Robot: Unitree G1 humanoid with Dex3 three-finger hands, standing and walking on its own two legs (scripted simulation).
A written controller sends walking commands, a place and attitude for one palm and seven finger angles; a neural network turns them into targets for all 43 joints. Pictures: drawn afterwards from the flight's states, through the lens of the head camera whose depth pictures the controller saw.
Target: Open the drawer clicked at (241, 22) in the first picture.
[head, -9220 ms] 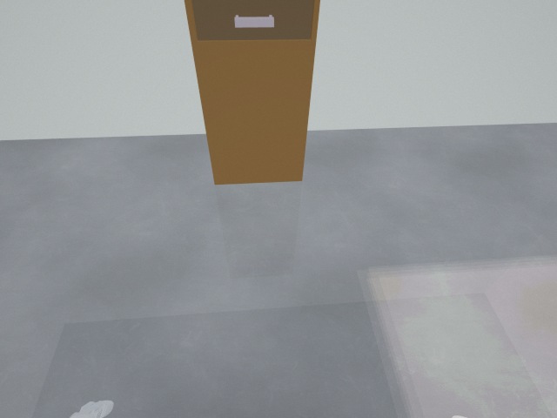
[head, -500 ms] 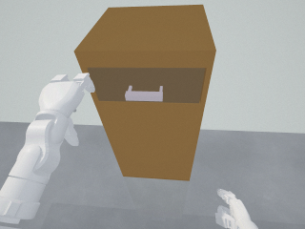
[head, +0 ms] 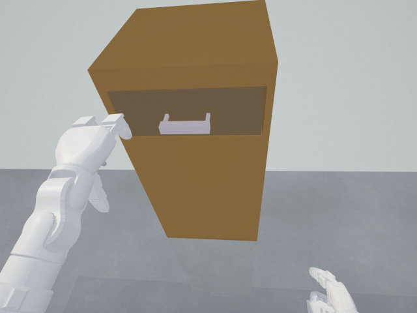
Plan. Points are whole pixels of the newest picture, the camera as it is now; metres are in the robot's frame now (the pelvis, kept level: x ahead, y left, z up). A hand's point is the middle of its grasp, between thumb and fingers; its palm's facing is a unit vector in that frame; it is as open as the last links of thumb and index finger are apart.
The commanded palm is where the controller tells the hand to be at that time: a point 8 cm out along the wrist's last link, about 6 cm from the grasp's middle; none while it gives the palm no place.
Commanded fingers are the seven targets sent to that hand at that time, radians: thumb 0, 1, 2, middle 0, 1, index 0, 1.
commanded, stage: move the hooked fingers above the handle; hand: left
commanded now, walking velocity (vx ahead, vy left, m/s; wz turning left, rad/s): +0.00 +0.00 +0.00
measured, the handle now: (186, 122) +0.57 +0.16 +0.04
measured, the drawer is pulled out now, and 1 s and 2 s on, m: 0.00 0.00 0.00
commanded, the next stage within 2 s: none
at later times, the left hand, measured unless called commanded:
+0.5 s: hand (150, 146) +0.40 +0.19 +0.11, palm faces -0.03 -0.04 -1.00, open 13.8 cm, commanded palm +0.38 +0.21 +0.18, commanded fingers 0.00 -0.50 0.30 -0.30 -1.20 -0.30 -1.20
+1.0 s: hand (173, 133) +0.45 +0.15 +0.10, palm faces +0.02 -0.05 -1.00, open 13.8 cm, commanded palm +0.44 +0.17 +0.17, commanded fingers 0.00 -0.50 0.30 -0.30 -1.20 -0.30 -1.20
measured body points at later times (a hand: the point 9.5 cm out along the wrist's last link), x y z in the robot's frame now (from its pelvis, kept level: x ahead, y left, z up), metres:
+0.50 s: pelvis +0.01 -0.03 +0.00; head +0.04 -0.07 +0.44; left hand +0.40 +0.19 +0.16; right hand +0.16 -0.28 -0.13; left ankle -0.01 +0.08 -0.74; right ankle +0.03 -0.11 -0.74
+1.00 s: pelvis +0.04 +0.00 -0.01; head +0.07 -0.03 +0.44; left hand +0.45 +0.16 +0.15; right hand +0.20 -0.24 -0.13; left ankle -0.01 +0.08 -0.74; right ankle +0.03 -0.11 -0.74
